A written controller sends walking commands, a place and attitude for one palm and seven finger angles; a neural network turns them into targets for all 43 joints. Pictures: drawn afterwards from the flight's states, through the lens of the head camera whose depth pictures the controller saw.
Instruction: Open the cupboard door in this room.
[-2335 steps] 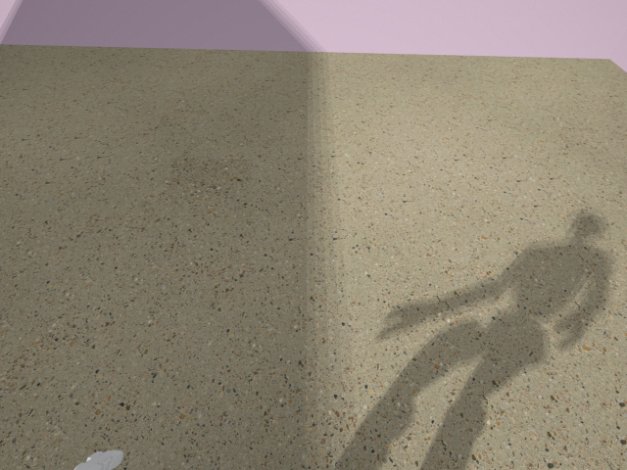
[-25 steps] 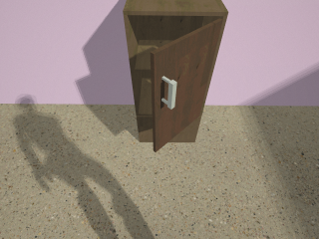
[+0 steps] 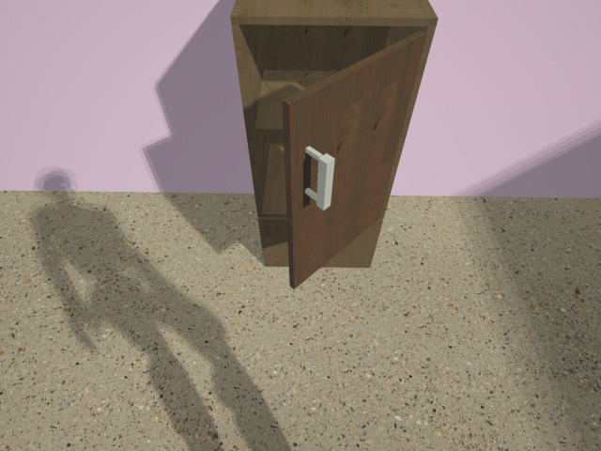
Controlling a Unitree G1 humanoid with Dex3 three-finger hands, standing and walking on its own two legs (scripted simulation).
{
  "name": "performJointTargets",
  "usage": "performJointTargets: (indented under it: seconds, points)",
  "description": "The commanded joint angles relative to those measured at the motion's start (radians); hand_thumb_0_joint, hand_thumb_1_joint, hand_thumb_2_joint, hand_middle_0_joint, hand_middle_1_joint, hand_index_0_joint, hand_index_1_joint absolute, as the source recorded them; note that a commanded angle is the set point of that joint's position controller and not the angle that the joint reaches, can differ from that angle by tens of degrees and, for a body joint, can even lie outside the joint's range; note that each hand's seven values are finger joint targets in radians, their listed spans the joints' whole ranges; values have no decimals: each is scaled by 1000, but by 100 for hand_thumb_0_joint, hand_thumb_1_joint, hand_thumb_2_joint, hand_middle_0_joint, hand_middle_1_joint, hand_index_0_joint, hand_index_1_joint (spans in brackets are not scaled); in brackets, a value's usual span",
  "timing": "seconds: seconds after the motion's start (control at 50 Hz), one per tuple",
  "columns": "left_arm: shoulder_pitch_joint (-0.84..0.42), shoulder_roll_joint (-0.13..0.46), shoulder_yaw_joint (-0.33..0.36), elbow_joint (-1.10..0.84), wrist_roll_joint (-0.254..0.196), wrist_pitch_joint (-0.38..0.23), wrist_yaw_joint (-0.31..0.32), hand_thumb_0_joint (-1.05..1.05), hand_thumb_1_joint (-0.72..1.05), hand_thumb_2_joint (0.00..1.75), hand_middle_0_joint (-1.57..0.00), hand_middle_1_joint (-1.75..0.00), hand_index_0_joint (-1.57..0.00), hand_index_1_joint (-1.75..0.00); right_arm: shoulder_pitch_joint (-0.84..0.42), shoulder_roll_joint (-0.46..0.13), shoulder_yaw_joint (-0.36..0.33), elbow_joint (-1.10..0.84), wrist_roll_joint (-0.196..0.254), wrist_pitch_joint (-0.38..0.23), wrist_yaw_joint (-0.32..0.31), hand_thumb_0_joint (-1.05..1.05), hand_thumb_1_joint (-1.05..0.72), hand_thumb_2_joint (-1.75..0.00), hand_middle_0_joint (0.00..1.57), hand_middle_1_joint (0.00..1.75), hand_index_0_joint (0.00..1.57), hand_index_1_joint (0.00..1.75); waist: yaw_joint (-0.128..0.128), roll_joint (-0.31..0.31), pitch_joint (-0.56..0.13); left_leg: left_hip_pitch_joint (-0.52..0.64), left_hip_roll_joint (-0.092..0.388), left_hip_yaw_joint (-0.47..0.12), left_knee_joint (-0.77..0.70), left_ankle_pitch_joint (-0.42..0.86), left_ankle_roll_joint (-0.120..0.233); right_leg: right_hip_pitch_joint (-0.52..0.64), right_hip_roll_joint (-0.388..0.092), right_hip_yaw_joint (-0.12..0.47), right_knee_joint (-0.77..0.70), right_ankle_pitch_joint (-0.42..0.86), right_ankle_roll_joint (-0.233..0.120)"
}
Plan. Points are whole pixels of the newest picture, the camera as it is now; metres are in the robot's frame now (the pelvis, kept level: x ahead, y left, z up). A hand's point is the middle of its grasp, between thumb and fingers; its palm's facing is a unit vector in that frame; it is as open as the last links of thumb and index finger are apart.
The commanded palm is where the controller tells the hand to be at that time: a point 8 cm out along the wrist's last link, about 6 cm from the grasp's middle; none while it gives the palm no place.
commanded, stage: look to check the result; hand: left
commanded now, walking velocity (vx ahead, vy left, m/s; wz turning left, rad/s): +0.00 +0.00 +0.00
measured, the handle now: (317, 178) +0.60 +0.00 -0.02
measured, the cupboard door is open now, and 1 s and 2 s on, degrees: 44 44 44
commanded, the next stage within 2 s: walk to a spot facing it in 0.12 s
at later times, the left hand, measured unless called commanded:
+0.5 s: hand out of the picture +0.04 +0.18 -0.18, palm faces -0.04 -0.98 -0.22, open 7.4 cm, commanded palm none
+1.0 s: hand out of the picture +0.11 +0.16 -0.16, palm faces -0.29 -0.92 -0.27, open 7.4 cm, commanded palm none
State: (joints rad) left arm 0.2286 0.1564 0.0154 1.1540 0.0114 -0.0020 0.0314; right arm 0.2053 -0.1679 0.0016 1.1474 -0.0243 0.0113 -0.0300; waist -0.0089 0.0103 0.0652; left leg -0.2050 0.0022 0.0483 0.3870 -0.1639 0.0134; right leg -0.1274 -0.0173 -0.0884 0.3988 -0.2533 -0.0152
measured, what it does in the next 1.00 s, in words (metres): lifts its left foot, turning right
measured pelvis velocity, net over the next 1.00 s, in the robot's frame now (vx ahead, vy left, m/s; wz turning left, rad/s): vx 0.00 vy -0.02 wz -0.39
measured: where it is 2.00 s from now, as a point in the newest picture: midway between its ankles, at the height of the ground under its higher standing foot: outside the picture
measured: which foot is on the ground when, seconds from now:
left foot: down 0.00-0.68, up 0.70-1.00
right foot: down 0.00-1.00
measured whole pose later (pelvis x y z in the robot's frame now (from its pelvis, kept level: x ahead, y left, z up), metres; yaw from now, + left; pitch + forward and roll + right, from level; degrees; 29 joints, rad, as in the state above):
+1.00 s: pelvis +0.00 -0.02 +0.00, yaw -22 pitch +2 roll +2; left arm 0.23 0.20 0.08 0.95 0.03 0.04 0.02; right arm 0.05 -0.21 -0.05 0.91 -0.01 0.06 -0.04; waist 0.04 -0.01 0.09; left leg -0.42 0.02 -0.01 0.92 -0.44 -0.05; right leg -0.26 0.09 0.16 0.47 -0.24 -0.07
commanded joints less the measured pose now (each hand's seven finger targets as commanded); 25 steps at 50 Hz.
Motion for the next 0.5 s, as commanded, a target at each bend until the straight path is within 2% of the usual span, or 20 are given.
performJointTargets:
  seconds: [0.0, 0.16, 0.22, 0.26, 0.36, 0.42, 0.48]
  points:
    - [63, 125, 18, -23, -3, -17, 3, 0, 90, 90, -20, -30, -20, -30, 50, -95, -16, -20, 2, -16, -3, 0, -90, -90, 20, 30, 20, 30, 4, -6, -12, 54, 103, -93, -60, 120, 11, -48, -107, 91, -101, 104, -25]
    - [55, 131, 16, -26, -5, -20, 2, 0, 90, 90, -20, -30, -20, -30, 45, -106, -14, -19, 2, -17, -4, 0, -90, -90, 20, 30, 20, 30, 3, -12, -17, 63, 102, -91, -62, 134, 8, -31, -106, 95, -106, 134, -24]
    - [59, 130, 15, -26, -5, -21, 3, 0, 90, 90, -20, -30, -20, -30, 43, -103, -13, -18, 1, -19, -4, 0, -90, -90, 20, 30, 20, 30, 4, 4, -26, 71, 103, -90, -61, 152, 10, -24, -108, 96, -106, 153, -25]
    - [61, 118, 20, -30, -4, -12, 4, 0, 90, 90, -20, -30, -20, -30, 57, -92, -16, -16, 1, -13, -10, 0, -90, -90, 20, 30, 20, 30, 2, -8, -24, 81, 112, -70, -35, 160, 6, -40, -107, 111, -87, 202, -25]
    - [42, 160, 62, -86, 4, 20, -7, 0, 90, 90, -20, -30, -20, -30, 59, -126, -52, -62, 1, 8, -22, 0, -90, -90, 20, 30, 20, 30, -1, -33, -21, 43, 133, -11, 48, 80, 4, -96, -103, 158, -5, 247, -45]
    - [26, 164, 78, -127, 8, 31, -14, 0, 90, 90, -20, -30, -20, -30, 53, -138, -68, -100, -1, 10, -26, 0, -90, -90, 20, 30, 20, 30, -3, -8, -28, 29, 155, -9, 54, 34, 11, -138, -83, 180, 45, 224, -48]
    - [20, 152, 84, -161, 9, 35, -22, 0, 90, 90, -20, -30, -20, -30, 45, -165, -81, -134, -2, 7, -27, 0, -90, -90, 20, 30, 20, 30, 2, 48, -46, 45, 213, -50, 29, 12, 41, -195, -36, 172, 129, 169, -35]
